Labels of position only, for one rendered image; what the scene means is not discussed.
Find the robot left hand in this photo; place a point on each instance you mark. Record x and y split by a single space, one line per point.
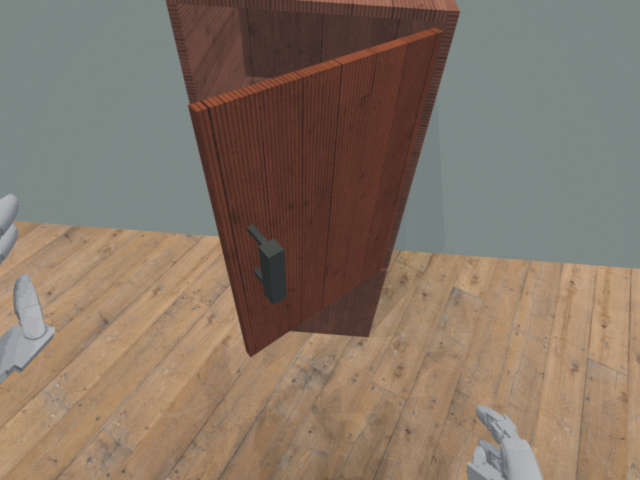
20 345

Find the robot right hand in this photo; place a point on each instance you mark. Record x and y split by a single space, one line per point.
514 461

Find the cupboard door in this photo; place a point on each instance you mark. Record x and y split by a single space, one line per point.
317 160

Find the handle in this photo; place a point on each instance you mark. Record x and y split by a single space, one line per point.
272 261

